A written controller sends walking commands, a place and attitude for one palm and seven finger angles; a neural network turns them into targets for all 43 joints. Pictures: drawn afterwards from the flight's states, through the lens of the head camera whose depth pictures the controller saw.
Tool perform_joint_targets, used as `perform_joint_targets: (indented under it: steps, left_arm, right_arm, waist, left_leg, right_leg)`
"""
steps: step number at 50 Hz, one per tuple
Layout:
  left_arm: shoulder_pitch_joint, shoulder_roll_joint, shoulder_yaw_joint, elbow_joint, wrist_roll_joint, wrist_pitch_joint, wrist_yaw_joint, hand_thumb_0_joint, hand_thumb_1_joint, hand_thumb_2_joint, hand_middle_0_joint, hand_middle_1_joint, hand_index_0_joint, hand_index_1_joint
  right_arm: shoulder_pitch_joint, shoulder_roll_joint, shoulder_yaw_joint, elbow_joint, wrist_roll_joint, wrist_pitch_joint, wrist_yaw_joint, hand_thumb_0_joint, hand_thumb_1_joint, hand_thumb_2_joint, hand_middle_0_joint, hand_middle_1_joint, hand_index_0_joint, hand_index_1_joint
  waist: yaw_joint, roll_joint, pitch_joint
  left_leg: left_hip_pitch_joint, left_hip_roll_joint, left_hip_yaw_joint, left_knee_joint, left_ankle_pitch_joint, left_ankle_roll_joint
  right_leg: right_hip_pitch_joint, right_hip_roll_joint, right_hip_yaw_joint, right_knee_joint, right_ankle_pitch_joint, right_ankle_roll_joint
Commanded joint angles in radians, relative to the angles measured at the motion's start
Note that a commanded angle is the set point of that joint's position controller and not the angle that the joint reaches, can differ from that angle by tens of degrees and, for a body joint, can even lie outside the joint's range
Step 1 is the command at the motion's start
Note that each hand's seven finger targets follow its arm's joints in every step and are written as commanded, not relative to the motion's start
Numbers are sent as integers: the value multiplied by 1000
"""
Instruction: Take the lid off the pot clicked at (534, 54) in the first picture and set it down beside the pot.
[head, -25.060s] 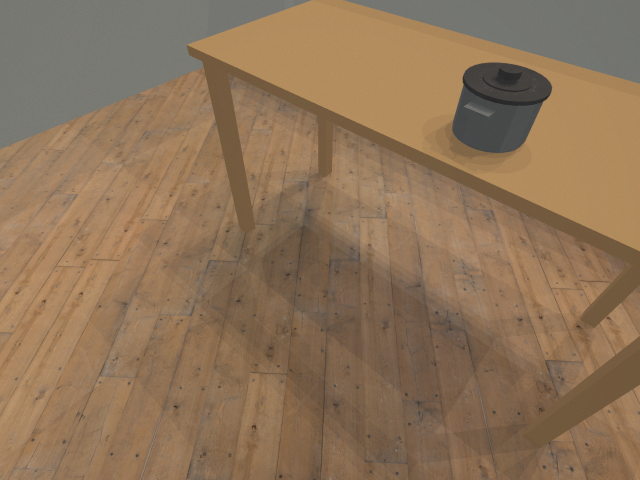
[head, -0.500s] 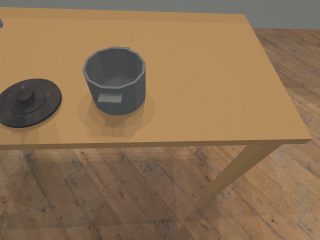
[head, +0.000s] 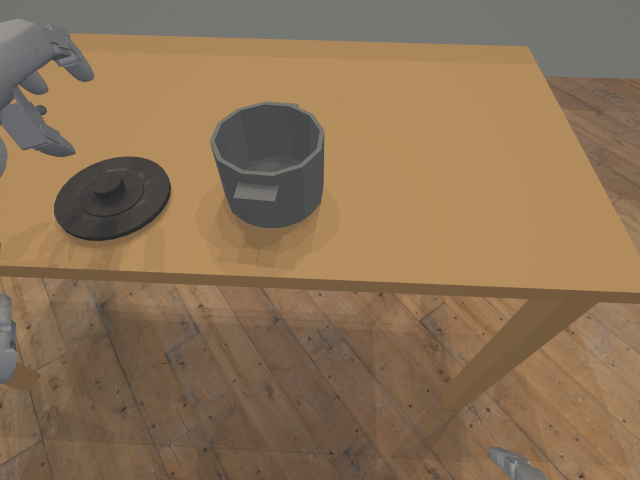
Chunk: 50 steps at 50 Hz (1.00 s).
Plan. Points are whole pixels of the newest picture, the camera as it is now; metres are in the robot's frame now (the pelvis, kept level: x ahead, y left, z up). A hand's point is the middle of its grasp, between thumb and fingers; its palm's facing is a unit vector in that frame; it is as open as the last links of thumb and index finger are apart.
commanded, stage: draw the hand back to the body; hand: left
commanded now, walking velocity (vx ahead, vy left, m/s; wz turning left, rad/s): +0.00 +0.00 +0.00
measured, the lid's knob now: (108, 185) +0.50 +0.31 +0.06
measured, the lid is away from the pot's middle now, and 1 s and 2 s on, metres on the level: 0.24 0.24 0.24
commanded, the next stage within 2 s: step back with the hand held close in 1.74 s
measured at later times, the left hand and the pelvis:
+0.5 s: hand (51, 104) +0.40 +0.24 +0.27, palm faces +0.46 -0.86 -0.21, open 9.9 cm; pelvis +0.02 -0.04 +0.01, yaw -2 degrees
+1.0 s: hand (38, 183) +0.31 +0.22 +0.26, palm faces +0.47 -0.86 -0.21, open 7.6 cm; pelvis +0.02 -0.05 +0.01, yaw -2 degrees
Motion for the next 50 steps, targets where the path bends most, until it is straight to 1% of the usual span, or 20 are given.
perform_joint_targets:
  steps: [1, 2, 3, 5, 7, 8, 10, 14, 18, 21, 23, 24, 29, 34, 36, 37, 39, 42, 46, 50]
  left_arm:
    - [-383, -4, 226, -246, -630, -132, 349, 0, -48, 722, -379, -802, -379, -802]
    - [-338, -6, 249, -256, -693, -145, 398, 0, -48, 722, -379, -802, -379, -802]
    - [-314, 45, 309, -289, -727, -154, 444, 0, -48, 722, -379, -802, -379, -802]
    - [-272, 56, 354, -303, -769, -162, 503, 0, -25, 726, -375, -789, -375, -789]
    - [-286, 32, 356, -422, -795, -183, 535, 0, 23, 735, -366, -764, -366, -764]
    - [-243, 53, 396, -462, -804, -187, 552, 0, 47, 740, -361, -752, -361, -752]
    - [-130, 52, 433, -496, -819, -186, 573, 0, 94, 749, -353, -726, -353, -726]
    - [21, 37, 474, -578, -845, -192, 592, 0, 189, 766, -335, -676, -335, -676]
    - [91, -17, 442, -623, -859, -183, 587, 0, 284, 784, -317, -626, -317, -626]
    - [134, -3, 474, -728, -864, -189, 595, 0, 355, 798, -303, -589, -303, -589]
    - [167, -20, 471, -749, -867, -190, 596, 0, 402, 807, -294, -563, -294, -563]
    - [234, -23, 488, -700, -870, -180, 598, 0, 426, 811, -290, -551, -290, -551]
    - [330, -41, 504, -791, -885, -187, 596, 0, 544, 833, -267, -488, -267, -488]
    - [385, -74, 496, -855, -896, -191, 591, 0, 663, 855, -245, -425, -245, -425]
    - [429, -68, 520, -878, -901, -192, 593, 0, 710, 864, -236, -400, -236, -400]
    - [423, -84, 505, -923, -902, -200, 589, 0, 734, 869, -231, -388, -231, -388]
    - [459, -105, 501, -924, -905, -198, 593, 0, 781, 878, -222, -363, -222, -363]
    - [522, -114, 521, -1005, -909, -208, 594, 0, 853, 891, -209, -325, -209, -325]
    - [612, -152, 516, -1014, -916, -196, 587, 0, 900, 900, -200, -300, -200, -300]
    - [664, -178, 502, -1122, -916, -208, 589, 0, 900, 900, -200, -300, -200, -300]
  right_arm:
    - [57, -125, -17, -158, -24, -147, -36, 0, -900, -900, 200, 300, 200, 300]
    - [35, -140, -11, -140, -27, -161, -44, 0, -900, -900, 200, 300, 200, 300]
    - [32, -142, -9, -129, -32, -170, -50, 0, -900, -900, 200, 300, 200, 300]
    - [22, -141, -7, -106, -40, -186, -53, 0, -900, -900, 200, 300, 200, 300]
    - [-1, -138, -7, -93, -49, -213, -49, 0, -900, -900, 200, 300, 200, 300]
    - [-17, -133, -7, -94, -52, -225, -47, 0, -900, -900, 200, 300, 200, 300]
    - [-27, -126, -8, -89, -58, -242, -44, 0, -900, -900, 200, 300, 200, 300]
    - [-53, -127, -16, -76, -64, -272, -36, 0, -900, -900, 200, 300, 200, 300]
    - [-76, -128, -23, -63, -58, -284, -34, 0, -900, -900, 200, 300, 200, 300]
    - [-93, -124, -26, -63, -57, -300, -36, 0, -900, -900, 200, 300, 200, 300]
    - [-104, -123, -27, -54, -60, -305, -36, 0, -900, -900, 200, 300, 200, 300]
    - [-97, -123, -30, -45, -60, -302, -39, 0, -900, -900, 200, 300, 200, 300]
    - [-135, -115, -29, -50, -62, -310, -41, 0, -900, -900, 200, 300, 200, 300]
    - [-161, -104, -26, -54, -64, -316, -43, 0, -900, -900, 200, 300, 200, 300]
    - [-173, -99, -25, -55, -67, -320, -46, 0, -900, -900, 200, 300, 200, 300]
    - [-180, -97, -25, -57, -66, -322, -43, 0, -900, -900, 200, 300, 200, 300]
    - [-184, -90, -23, -57, -70, -326, -45, 0, -900, -900, 200, 300, 200, 300]
    - [-197, -83, -23, -60, -76, -335, -45, 0, -900, -900, 200, 300, 200, 300]
    - [-206, -74, -22, -60, -79, -333, -45, 0, -900, -900, 200, 300, 200, 300]
    - [-220, -64, -21, -68, -83, -344, -46, 0, -900, -900, 200, 300, 200, 300]
  waist:
    - [-11, 27, -313]
    - [-3, 1, -302]
    - [11, -13, -306]
    - [22, -8, -288]
    - [28, 81, -287]
    - [37, 120, -290]
    - [51, 126, -298]
    - [66, 42, -285]
    - [59, 6, -219]
    - [71, 36, -273]
    - [69, 49, -243]
    - [73, 9, -229]
    - [87, -21, -218]
    - [91, -9, -182]
    - [101, -36, -182]
    - [97, 8, -185]
    - [99, -4, -170]
    - [106, -1, -189]
    - [113, -47, -143]
    - [116, 21, -147]
  left_leg:
    - [597, 79, -109, -117, 115, -1]
    - [575, 72, -87, -128, 71, 4]
    - [543, 65, -74, -136, 89, 5]
    - [498, 53, -34, -139, 145, -2]
    - [516, 52, -25, -144, 174, -9]
    - [530, 54, -20, -146, 210, -12]
    - [530, 51, -8, -148, 274, -17]
    - [508, 46, 20, -148, 339, -8]
    - [481, 33, 50, -151, 313, 3]
    - [515, 23, 53, -146, 350, 6]
    - [510, 16, 59, -140, 345, 9]
    - [498, 17, 58, -143, 334, 8]
    - [493, 8, 66, -147, 321, 12]
    - [505, 5, 67, -156, 296, 11]
    - [509, 6, 67, -160, 296, 12]
    - [518, 4, 68, -161, 294, 10]
    - [525, 7, 66, -172, 279, 9]
    - [543, 6, 69, -167, 310, 11]
    - [524, 8, 70, -181, 309, 10]
    - [557, 10, 63, -190, 311, 6]
  right_leg:
    - [-96, 56, -28, -113, 74, -81]
    - [-62, 53, -17, -121, 84, -80]
    - [-10, 49, -12, -124, 119, -77]
    - [61, 47, -9, -132, 181, -73]
    - [90, 43, -7, -140, 203, -76]
    - [107, 44, -5, -143, 231, -76]
    - [158, 44, -6, -144, 290, -73]
    - [220, 43, -2, -145, 396, -60]
    - [216, 39, 5, -160, 441, -46]
    - [248, 33, 10, -150, 494, -41]
    - [237, 29, 14, -153, 521, -36]
    - [236, 30, 10, -151, 516, -33]
    - [260, 16, 15, -150, 584, -18]
    - [245, 16, 17, -168, 540, -18]
    - [251, 16, 19, -170, 547, -14]
    - [254, 15, 18, -174, 528, -21]
    - [239, 21, 14, -184, 480, -24]
    - [261, 18, 17, -181, 532, -22]
    - [255, 21, 12, -190, 527, -20]
    - [247, 25, 9, -201, 475, -31]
